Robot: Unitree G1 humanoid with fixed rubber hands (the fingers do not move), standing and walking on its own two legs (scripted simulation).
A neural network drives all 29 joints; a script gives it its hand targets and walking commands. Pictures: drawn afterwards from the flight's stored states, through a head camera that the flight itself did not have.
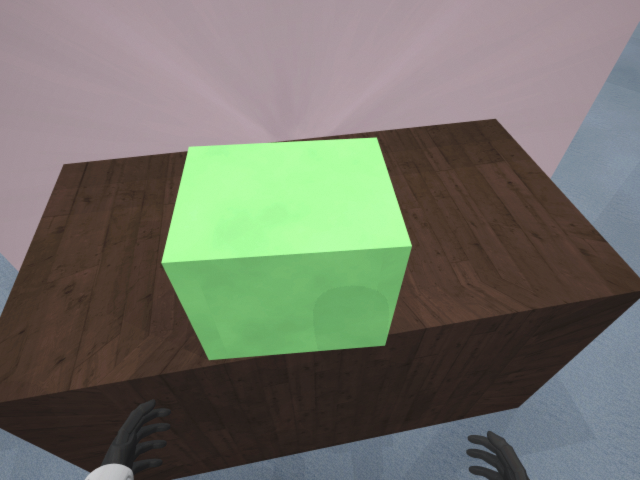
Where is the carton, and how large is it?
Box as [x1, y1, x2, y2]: [161, 138, 411, 359]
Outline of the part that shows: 376,138 194,146 188,148 161,262 209,359 384,345 411,245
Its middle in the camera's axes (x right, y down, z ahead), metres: -0.05 +0.02 +0.61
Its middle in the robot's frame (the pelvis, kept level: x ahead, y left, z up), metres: +0.46 +0.06 +0.00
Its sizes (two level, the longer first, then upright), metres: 0.286 0.222 0.252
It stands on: a pedestal, 0.64 m high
